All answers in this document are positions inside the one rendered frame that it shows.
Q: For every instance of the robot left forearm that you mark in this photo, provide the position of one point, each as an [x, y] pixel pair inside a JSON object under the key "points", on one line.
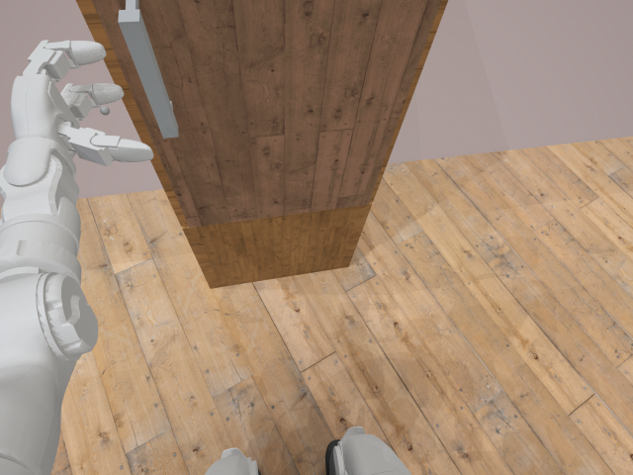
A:
{"points": [[40, 225]]}

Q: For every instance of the left robot thigh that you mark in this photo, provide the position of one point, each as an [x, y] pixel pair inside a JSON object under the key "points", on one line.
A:
{"points": [[234, 465]]}

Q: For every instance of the robot right shin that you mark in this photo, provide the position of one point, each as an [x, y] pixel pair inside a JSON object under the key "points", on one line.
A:
{"points": [[353, 431]]}

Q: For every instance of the robot left upper arm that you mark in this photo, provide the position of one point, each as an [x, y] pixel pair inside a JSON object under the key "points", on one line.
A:
{"points": [[46, 325]]}

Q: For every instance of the cupboard door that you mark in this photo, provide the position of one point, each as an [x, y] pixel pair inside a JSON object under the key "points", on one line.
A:
{"points": [[283, 107]]}

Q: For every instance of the handle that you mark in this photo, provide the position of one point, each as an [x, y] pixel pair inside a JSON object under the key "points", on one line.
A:
{"points": [[136, 37]]}

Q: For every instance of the left robot hand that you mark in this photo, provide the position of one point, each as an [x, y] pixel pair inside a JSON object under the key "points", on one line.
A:
{"points": [[39, 110]]}

